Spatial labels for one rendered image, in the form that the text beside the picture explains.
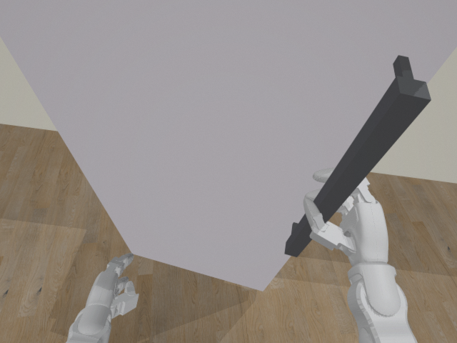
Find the left robot hand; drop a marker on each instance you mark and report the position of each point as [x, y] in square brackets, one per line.
[107, 287]

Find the handle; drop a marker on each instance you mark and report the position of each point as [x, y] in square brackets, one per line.
[404, 100]

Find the right robot hand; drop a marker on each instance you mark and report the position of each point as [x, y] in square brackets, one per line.
[365, 221]

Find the robot right forearm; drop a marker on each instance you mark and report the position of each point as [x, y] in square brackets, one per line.
[378, 304]

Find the fridge door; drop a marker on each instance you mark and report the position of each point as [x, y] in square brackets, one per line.
[199, 123]

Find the robot left forearm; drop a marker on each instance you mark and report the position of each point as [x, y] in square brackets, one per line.
[92, 325]

